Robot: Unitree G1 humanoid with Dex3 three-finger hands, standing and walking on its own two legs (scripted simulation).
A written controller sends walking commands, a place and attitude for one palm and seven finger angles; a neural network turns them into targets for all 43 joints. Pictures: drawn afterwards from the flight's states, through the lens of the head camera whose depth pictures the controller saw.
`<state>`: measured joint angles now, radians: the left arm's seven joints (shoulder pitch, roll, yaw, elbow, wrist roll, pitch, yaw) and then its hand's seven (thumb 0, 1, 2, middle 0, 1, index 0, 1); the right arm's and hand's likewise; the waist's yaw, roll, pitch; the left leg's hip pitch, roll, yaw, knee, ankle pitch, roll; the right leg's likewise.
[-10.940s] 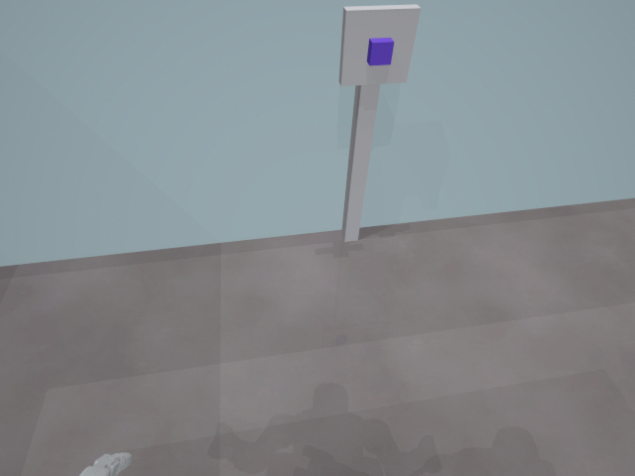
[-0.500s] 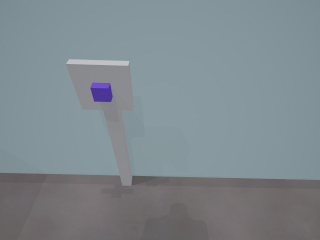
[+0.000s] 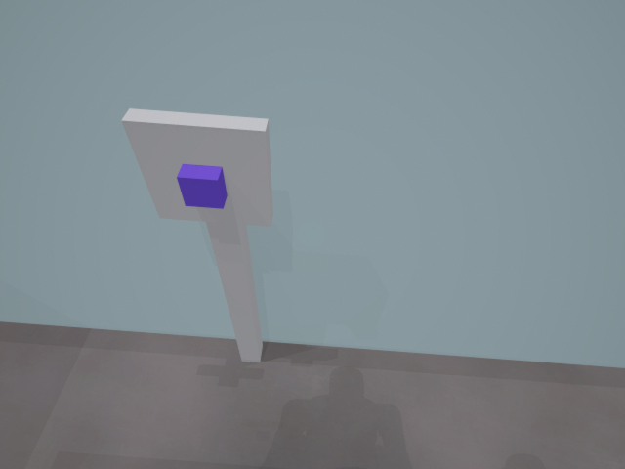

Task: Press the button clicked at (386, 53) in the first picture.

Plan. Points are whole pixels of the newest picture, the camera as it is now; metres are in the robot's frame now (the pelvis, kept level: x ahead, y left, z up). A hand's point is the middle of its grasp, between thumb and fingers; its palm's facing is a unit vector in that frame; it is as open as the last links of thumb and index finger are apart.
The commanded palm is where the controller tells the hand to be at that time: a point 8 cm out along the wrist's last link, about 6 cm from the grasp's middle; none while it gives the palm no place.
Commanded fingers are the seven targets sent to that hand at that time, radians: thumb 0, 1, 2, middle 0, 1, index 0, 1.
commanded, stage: come to a stop and stand still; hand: left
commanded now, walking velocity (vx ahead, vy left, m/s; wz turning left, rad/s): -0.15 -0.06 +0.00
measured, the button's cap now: (203, 185) +0.49 +0.21 +0.07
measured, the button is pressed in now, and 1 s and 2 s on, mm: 0 0 0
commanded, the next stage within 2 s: look again from close up in 0.74 s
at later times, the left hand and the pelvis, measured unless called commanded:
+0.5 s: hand out of the picture +0.02 +0.16 -0.15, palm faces +0.01 -0.98 -0.22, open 7.3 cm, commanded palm none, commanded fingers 0.00 0.90 0.90 -0.20 -0.30 -0.20 -0.30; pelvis -0.02 -0.02 +0.02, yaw -2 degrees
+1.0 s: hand out of the picture -0.03 +0.16 -0.16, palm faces +0.00 -0.98 -0.19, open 7.4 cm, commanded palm none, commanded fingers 0.00 0.90 0.90 -0.20 -0.30 -0.20 -0.30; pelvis -0.02 +0.00 +0.01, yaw -1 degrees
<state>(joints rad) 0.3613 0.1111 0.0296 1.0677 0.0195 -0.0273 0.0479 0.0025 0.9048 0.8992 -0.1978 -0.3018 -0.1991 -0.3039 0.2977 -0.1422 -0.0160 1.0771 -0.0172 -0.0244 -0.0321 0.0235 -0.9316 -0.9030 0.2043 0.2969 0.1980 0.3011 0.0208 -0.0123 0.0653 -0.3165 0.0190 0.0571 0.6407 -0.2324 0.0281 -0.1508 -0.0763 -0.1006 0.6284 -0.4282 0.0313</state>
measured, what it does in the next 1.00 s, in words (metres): stands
